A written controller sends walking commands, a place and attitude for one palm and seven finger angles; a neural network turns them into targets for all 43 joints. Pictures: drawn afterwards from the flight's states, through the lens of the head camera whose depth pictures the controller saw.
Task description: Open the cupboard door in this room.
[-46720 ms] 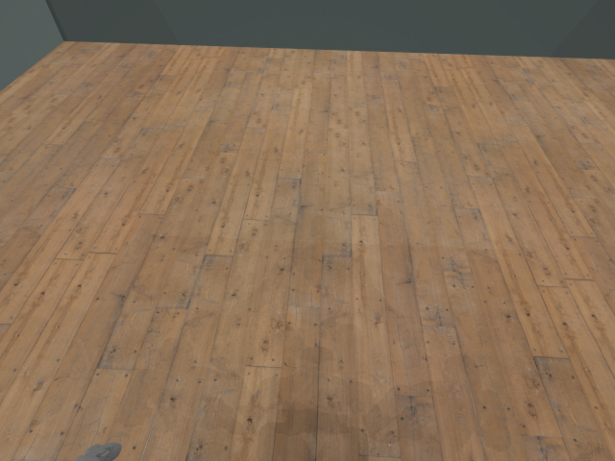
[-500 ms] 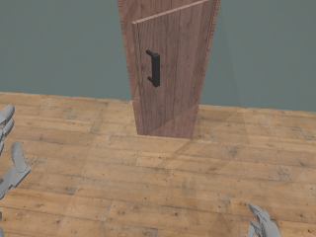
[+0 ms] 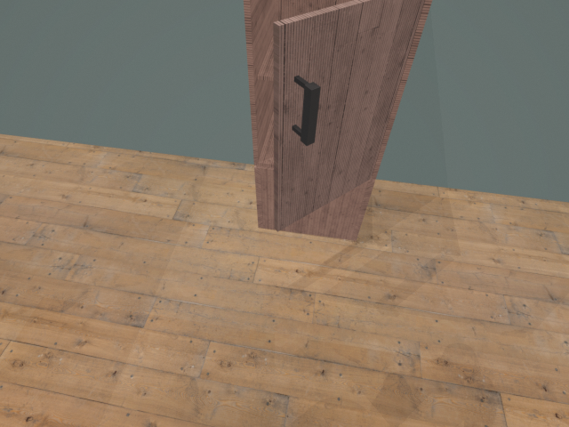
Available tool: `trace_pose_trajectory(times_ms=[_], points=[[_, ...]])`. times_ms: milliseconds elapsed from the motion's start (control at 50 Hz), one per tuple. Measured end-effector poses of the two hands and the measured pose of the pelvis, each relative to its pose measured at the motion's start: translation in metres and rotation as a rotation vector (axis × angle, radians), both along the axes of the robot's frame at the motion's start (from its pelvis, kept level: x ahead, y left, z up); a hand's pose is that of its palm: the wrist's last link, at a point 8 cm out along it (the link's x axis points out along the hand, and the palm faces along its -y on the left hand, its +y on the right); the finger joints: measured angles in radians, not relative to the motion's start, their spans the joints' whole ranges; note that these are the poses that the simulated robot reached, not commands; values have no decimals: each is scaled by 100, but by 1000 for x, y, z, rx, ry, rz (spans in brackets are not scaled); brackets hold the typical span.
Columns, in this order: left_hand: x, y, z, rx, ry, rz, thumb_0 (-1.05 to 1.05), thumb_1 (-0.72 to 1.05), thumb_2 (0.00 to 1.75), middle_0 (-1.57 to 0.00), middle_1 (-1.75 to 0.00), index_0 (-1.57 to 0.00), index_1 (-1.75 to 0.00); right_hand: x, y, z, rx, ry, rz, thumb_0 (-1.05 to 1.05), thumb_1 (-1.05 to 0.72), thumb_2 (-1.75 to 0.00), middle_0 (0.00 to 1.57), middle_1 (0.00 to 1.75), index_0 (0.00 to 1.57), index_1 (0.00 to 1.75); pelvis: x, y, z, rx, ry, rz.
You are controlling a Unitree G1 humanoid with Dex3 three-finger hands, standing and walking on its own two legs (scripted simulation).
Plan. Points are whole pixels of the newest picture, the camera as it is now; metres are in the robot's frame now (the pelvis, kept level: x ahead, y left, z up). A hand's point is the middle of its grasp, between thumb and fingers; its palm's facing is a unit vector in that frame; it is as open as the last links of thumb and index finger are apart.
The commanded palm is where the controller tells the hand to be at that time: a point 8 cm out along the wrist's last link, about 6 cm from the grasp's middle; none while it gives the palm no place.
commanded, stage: let the arm hang, fingers relaxed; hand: left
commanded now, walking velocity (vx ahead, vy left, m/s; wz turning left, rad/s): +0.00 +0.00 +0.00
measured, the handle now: (303, 111) +0.69 +0.02 +0.06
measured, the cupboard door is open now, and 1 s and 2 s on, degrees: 45 45 45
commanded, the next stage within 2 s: look to check the result in 0.58 s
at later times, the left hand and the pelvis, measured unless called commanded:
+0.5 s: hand out of the picture +0.01 +0.18 -0.18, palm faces +0.02 -0.98 -0.19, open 7.3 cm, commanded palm none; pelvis +0.01 +0.01 +0.00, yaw -2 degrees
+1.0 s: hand out of the picture +0.02 +0.19 -0.17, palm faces +0.01 -0.97 -0.23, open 7.4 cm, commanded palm none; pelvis +0.02 +0.00 +0.00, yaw -2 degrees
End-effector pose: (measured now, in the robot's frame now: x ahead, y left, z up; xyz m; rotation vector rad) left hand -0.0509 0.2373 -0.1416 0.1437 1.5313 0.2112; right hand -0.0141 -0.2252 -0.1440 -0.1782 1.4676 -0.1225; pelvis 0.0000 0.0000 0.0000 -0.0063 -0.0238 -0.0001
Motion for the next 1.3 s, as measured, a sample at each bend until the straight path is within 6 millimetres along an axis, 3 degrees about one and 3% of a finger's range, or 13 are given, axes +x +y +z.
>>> trace_pose_trajectory(times_ms=[60, 140, 420, 720, 880, 1300], points=[[-12, 4, 4, 8, 40, 4, 1, 94, 90, -21, -30, -20, -30, -13, 8, -2, 12, 28, -21, 0, -93, -90, 20, 30, 20, 30, 1, 4, 1, 2, 0, -5], [-10, 6, 5, 10, 38, -1, 1, 93, 90, -20, -30, -20, -30, -21, 19, -5, 32, 37, -40, 0, -92, -90, 20, 30, 20, 30, 2, 8, 1, 5, -4, -12], [56, -13, -4, -36, -138, -51, 1, 92, 90, -20, -30, -20, -30, -5, 43, -10, 72, -43, -72, 0, -91, -90, 20, 30, 19, 30, 7, 13, 0, 12, -11, -27], [53, -8, -2, -21, -108, -49, 1, 92, 90, -20, -30, -20, -30, -4, 26, -6, 38, -27, -82, 0, -91, -90, 20, 30, 19, 30, 12, 9, 1, 11, -13, -31], [55, -4, 1, -8, -99, -53, 1, 91, 90, -20, -30, -20, -30, 6, 11, -5, 14, -36, -69, 0, -91, -90, 20, 30, 19, 30, 14, 6, 2, 11, -15, -31], [102, 6, 10, 39, -189, -97, 1, 91, 90, -21, -30, -20, -30, 52, -19, 0, -17, -112, -27, 0, -91, -90, 20, 30, 20, 30, 23, -4, 4, 12, -11, -28]])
